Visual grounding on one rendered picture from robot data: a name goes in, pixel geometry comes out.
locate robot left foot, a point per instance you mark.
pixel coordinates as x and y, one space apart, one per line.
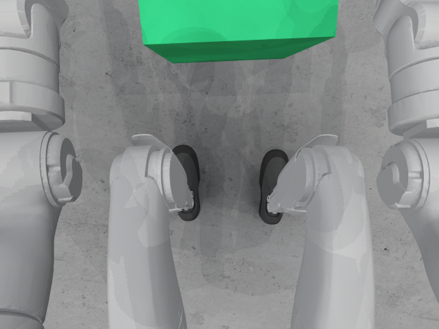
189 161

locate robot right shin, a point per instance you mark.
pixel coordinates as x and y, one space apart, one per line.
281 199

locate left robot forearm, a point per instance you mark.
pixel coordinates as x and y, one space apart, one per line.
30 65

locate carton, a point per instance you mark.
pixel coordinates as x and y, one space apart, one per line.
184 31

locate left robot upper arm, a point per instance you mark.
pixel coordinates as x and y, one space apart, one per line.
39 174

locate right robot forearm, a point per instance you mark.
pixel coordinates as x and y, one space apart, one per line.
410 30

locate right robot upper arm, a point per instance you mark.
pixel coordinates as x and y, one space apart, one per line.
409 182

